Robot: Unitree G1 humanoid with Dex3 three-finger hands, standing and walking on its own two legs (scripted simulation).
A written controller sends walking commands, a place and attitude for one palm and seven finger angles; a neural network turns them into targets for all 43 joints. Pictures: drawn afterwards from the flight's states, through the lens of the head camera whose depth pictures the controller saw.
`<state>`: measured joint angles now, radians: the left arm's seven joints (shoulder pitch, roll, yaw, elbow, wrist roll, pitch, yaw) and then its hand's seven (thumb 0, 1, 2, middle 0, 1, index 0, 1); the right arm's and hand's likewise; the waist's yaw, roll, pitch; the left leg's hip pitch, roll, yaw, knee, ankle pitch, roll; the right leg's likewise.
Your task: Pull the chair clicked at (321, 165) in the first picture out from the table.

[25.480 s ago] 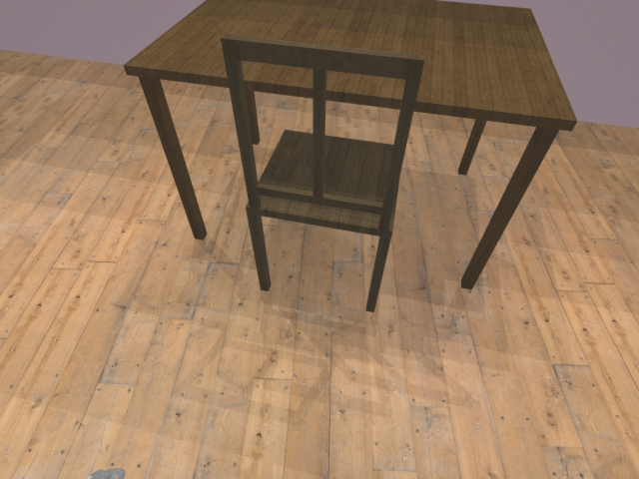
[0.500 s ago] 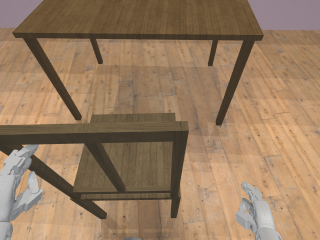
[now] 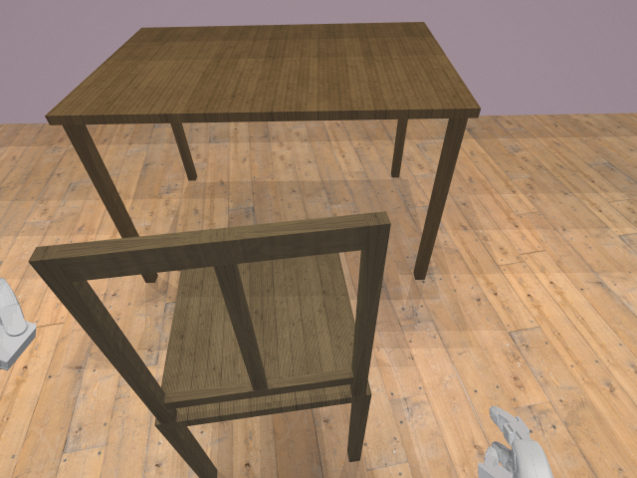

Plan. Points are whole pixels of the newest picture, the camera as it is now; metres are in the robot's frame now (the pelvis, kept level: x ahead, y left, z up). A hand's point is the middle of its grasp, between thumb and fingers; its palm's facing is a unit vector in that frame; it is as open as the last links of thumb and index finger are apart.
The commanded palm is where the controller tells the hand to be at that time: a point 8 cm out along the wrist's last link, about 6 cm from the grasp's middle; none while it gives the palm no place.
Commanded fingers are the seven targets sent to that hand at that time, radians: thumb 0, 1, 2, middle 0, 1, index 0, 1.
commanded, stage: step back with the hand held close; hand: left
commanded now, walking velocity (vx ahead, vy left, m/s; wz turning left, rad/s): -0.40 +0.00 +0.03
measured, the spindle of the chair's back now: (245, 335) +0.35 +0.14 -0.05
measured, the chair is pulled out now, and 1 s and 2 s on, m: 0.51 0.51 0.51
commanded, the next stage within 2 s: stop stepping back and stand still in 0.46 s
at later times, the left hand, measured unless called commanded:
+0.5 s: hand out of the picture +0.12 +0.27 +0.18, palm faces +0.52 -0.73 -0.45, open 7.5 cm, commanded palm +0.05 +0.31 +0.19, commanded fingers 0.00 0.90 0.90 -0.20 -0.30 -0.20 -0.30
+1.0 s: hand out of the picture +0.06 +0.25 +0.17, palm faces +0.47 -0.77 -0.43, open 7.5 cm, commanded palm +0.00 +0.29 +0.19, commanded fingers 0.00 0.90 0.90 -0.20 -0.30 -0.20 -0.30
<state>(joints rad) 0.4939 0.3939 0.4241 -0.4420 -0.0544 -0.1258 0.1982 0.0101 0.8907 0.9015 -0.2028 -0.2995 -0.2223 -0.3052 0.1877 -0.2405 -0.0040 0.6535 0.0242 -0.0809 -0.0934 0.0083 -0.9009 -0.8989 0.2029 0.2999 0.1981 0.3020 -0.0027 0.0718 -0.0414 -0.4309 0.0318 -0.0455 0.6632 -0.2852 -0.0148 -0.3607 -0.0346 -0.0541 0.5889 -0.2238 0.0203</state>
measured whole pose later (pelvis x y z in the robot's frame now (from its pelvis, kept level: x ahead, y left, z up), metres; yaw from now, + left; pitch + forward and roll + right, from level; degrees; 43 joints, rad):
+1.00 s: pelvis -0.13 -0.02 +0.01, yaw +2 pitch -2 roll -1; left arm 0.57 0.38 0.38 -0.44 -0.02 -0.14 0.18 0.02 0.89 0.90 -0.21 -0.30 -0.21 -0.30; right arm 0.30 -0.24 -0.01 0.66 0.01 -0.13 -0.09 0.01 -0.90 -0.90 0.20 0.30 0.20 0.30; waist -0.03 0.01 -0.03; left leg -0.26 0.02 -0.04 0.52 -0.25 0.00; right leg -0.27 -0.02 -0.07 0.47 -0.23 0.01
